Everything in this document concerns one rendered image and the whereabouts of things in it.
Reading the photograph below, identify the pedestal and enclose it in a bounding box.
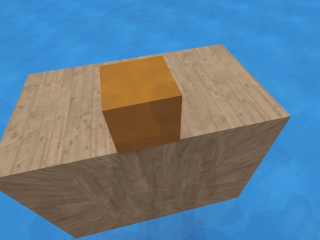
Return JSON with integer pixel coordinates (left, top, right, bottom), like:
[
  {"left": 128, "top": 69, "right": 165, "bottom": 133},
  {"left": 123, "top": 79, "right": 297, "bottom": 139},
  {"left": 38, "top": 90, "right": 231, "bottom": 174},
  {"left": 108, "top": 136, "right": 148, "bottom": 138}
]
[{"left": 0, "top": 44, "right": 291, "bottom": 239}]

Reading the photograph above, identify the carton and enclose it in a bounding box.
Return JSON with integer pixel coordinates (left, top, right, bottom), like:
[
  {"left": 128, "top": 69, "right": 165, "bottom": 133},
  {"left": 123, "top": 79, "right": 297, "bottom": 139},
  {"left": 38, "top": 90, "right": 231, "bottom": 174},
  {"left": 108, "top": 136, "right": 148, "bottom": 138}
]
[{"left": 99, "top": 55, "right": 183, "bottom": 155}]

